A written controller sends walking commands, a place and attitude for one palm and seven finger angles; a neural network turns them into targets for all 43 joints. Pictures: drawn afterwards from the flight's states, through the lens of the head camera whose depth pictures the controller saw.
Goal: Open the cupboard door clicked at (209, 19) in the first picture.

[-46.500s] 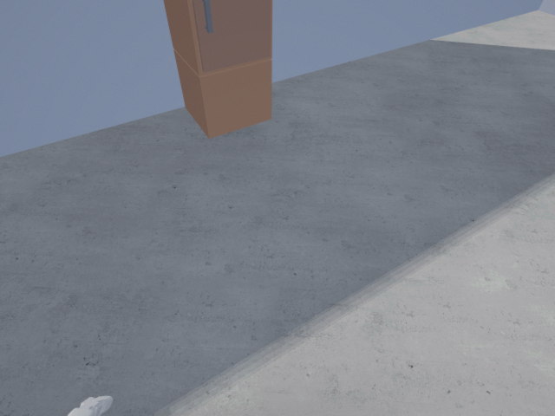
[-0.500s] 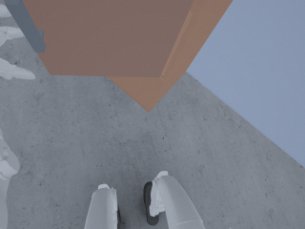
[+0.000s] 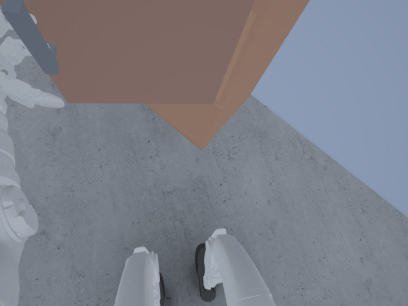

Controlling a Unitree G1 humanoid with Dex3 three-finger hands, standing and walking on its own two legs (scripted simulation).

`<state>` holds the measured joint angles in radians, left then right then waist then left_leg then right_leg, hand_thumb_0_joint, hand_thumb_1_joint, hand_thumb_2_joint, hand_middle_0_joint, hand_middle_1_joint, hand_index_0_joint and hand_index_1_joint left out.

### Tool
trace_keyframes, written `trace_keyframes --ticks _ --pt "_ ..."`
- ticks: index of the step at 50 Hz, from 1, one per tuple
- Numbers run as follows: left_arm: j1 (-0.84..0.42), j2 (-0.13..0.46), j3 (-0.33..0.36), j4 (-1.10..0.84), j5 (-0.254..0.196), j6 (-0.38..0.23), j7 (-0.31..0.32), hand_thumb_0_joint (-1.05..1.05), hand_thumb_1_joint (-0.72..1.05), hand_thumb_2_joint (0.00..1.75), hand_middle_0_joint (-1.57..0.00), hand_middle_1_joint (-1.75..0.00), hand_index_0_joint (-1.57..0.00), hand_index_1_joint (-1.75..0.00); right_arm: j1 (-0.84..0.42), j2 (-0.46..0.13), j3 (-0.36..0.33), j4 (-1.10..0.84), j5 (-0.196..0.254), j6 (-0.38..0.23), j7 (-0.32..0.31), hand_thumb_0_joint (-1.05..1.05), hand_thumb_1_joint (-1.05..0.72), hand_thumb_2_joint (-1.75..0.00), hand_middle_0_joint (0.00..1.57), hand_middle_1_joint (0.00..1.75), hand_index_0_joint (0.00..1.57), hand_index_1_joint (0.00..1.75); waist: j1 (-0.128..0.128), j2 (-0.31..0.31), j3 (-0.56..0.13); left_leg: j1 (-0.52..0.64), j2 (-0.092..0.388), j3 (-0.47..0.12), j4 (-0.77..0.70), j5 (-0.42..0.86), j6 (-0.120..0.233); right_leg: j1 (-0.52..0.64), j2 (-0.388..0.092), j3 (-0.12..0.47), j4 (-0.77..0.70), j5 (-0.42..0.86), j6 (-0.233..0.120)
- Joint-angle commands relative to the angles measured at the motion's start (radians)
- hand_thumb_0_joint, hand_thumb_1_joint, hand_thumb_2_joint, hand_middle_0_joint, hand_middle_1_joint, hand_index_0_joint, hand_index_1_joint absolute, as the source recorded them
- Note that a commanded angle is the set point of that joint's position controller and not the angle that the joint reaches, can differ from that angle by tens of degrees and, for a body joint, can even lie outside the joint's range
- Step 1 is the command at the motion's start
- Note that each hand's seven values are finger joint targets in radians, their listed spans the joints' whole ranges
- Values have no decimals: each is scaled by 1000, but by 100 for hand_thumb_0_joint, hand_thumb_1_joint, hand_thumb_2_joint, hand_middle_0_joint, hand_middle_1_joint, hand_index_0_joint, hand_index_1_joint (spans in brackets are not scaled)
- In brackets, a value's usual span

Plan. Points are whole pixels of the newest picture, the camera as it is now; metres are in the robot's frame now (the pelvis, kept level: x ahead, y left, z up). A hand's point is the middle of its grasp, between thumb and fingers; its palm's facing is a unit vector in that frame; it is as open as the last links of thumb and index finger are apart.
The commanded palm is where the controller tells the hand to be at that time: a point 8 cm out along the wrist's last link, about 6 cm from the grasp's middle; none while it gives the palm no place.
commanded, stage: slide the fingers in behind the handle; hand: left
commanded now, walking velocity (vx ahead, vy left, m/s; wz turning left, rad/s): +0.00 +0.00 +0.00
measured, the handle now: (36, 33) +0.58 +0.23 +0.05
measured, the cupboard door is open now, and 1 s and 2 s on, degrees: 44 44 48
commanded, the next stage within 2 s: close the thumb around the handle in 0.74 s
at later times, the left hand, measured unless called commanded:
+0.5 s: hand (53, 63) +0.53 +0.21 +0.04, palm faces -0.01 -1.00 -0.03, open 13.9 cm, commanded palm +0.52 +0.24 +0.04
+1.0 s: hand (50, 63) +0.53 +0.21 +0.04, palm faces -0.01 -1.00 -0.03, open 13.3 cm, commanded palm +0.52 +0.25 +0.04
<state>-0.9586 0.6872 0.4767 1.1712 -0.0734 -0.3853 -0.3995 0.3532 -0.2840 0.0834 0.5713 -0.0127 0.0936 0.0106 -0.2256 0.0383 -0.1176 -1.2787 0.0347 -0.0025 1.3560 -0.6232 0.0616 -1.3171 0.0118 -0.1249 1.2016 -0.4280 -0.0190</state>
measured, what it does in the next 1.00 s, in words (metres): stands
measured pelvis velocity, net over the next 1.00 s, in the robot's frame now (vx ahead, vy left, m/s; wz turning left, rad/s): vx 0.00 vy -0.01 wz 0.01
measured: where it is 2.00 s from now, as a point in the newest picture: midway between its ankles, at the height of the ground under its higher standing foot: (182, 296)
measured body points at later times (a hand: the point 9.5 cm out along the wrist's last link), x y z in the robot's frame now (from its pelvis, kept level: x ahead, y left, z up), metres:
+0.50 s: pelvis +0.01 +0.00 +0.01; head +0.19 +0.04 +0.42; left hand +0.53 +0.26 +0.04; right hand +0.02 -0.26 -0.10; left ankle -0.01 +0.08 -0.61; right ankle +0.06 -0.12 -0.61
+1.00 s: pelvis +0.00 -0.01 +0.00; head +0.19 +0.03 +0.41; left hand +0.53 +0.27 +0.04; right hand +0.01 -0.28 -0.10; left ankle -0.01 +0.08 -0.61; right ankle +0.06 -0.12 -0.61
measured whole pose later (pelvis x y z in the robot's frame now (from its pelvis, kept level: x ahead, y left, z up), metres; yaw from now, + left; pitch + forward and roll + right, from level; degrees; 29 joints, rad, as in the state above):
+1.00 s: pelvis +0.00 -0.01 +0.00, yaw +0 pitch +31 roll -5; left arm -0.97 0.63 0.44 1.19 -0.07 -0.42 -0.34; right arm 0.34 -0.29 0.07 0.58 -0.01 0.10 0.01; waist -0.22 0.04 -0.12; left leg -1.26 0.03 0.00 1.35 -0.62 0.05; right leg -1.31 0.01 -0.12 1.21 -0.43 -0.03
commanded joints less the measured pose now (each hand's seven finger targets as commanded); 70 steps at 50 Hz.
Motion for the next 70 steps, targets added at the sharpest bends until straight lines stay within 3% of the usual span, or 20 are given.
trace_keyframes --ticks 1,5,9,12,16,21,24,29,32,33,35,36,39,42,48,51,55,59,67,70 --pt "-407 241 14 -230 -28 -83 10 0 -50 30 -30 -120 -30 -120 208 -205 -77 -18 -9 -8 -10 0 -90 -90 20 30 20 30 -12 212 -582 447 5 -122 -172 584 -49 309 32 66 -89 249 -6" --pt "-412 231 14 -224 -29 -80 21 0 -50 30 -30 -120 -30 -120 211 -204 -80 -14 -11 -8 -11 0 -90 -90 20 30 20 30 -8 233 -589 447 2 -121 -171 587 -51 307 29 65 -83 251 -9" --pt "-408 179 -24 -229 -23 -78 29 0 -50 30 -30 -120 -30 -120 212 -202 -84 -7 -13 -3 -7 0 -90 -90 20 30 20 30 -13 223 -590 481 6 -132 -177 616 -61 292 30 58 -91 247 -8" --pt "-418 94 -80 -248 -31 -83 31 0 -50 30 -30 -120 -30 -120 213 -196 -91 1 -15 -1 -3 0 -90 -90 20 30 20 30 -23 243 -591 543 11 -145 -180 675 -72 254 30 51 -96 253 -8" --pt "-412 62 -91 -224 -37 -79 49 0 -50 30 -30 -120 -30 -120 220 -193 -95 10 -15 3 -1 0 -90 -90 20 30 20 30 -27 210 -578 541 11 -149 -186 673 -73 256 29 47 -102 253 -8" --pt "-400 171 -5 -219 -8 -103 102 0 -50 30 -30 -120 -30 -120 212 -185 -84 -8 -20 7 1 0 -90 -90 20 30 20 30 5 212 -582 470 -2 -122 -188 640 -66 333 28 62 -89 281 -13" --pt "-372 149 -25 -190 8 -113 112 0 -50 30 -30 -120 -30 -120 199 -181 -81 -19 -18 9 5 0 -90 -90 20 30 20 30 0 172 -531 414 -5 -106 -190 569 -52 349 28 70 -95 264 -10" --pt "-393 163 -14 -184 -8 -116 88 0 -50 30 -30 -120 -30 -120 196 -186 -82 -24 -13 5 0 0 -90 -90 20 30 20 30 -9 143 -565 370 -11 -92 -184 511 -37 400 29 85 -99 271 -6" --pt "-400 187 -3 -212 -13 -123 72 0 -50 30 -30 -120 -30 -120 197 -187 -82 -23 -13 3 -3 0 -90 -90 20 30 20 30 6 199 -602 413 -9 -101 -185 553 -46 391 26 80 -88 285 -10" --pt "-376 152 -23 -189 -17 -115 68 0 -50 30 -30 -120 -30 -120 196 -184 -82 -22 -10 3 0 0 -90 -90 20 30 20 30 -1 181 -591 409 -10 -98 -182 549 -43 380 29 81 -93 283 -7" --pt "-372 192 8 -182 -20 -113 65 0 -50 30 -30 -120 -30 -120 197 -188 -81 -24 -10 1 -4 0 -90 -90 20 30 20 30 1 156 -574 375 -9 -95 -177 525 -37 394 29 84 -90 282 -10" --pt "-397 168 -18 -179 -21 -108 62 0 -50 30 -30 -120 -30 -120 195 -190 -79 -21 -9 2 -6 0 -90 -90 20 30 20 30 -16 140 -564 364 -9 -94 -180 508 -35 391 28 86 -96 276 -5" --pt "-417 191 -10 -175 -14 -100 62 0 -50 30 -30 -120 -30 -120 196 -191 -77 -18 -8 -2 -9 0 -90 -90 20 30 20 30 -13 155 -551 336 -12 -88 -177 469 -31 392 27 90 -98 252 -5" --pt "-405 202 0 -190 -10 -104 62 0 -50 30 -30 -120 -30 -120 202 -192 -80 -16 -10 -4 -8 0 -90 -90 20 30 20 30 1 194 -599 394 -9 -97 -173 530 -40 375 27 84 -86 272 -8" --pt "-417 192 -14 -182 -16 -93 55 0 -16 44 -32 -124 -32 -124 200 -194 -78 -17 -8 -7 -9 0 -90 -90 20 30 20 30 -14 172 -562 355 -9 -91 -173 492 -33 381 28 87 -93 264 -6" --pt "-412 237 17 -183 -9 -94 57 0 0 52 -34 -125 -34 -125 202 -197 -75 -21 -9 -8 -11 0 -90 -90 20 30 20 30 0 187 -584 353 -9 -91 -169 501 -34 388 28 88 -83 269 -9" --pt "-437 175 -30 -193 -12 -94 58 0 23 61 -35 -128 -35 -128 201 -194 -78 -18 -10 -11 -9 0 -90 -90 20 30 20 30 -17 202 -573 397 -6 -106 -174 514 -39 332 29 77 -83 245 -10" --pt "-415 182 -19 -167 -14 -87 61 0 45 71 -37 -130 -37 -130 203 -198 -79 -16 -9 -9 -9 0 -90 -90 20 30 20 30 -17 166 -565 381 -6 -105 -177 502 -39 347 29 77 -91 242 -5" --pt "-379 217 17 -192 -19 -95 56 0 90 90 -40 -135 -40 -135 208 -196 -78 -21 -10 -9 -6 0 -90 -90 20 30 20 30 3 177 -597 382 -7 -98 -173 550 -40 391 29 81 -84 297 -8" --pt "-373 207 7 -176 -20 -92 49 0 90 90 -40 -135 -40 -135 201 -192 -76 -24 -8 -8 -7 0 -90 -90 20 30 20 30 -4 163 -559 359 -7 -93 -172 527 -35 380 31 83 -87 288 -9"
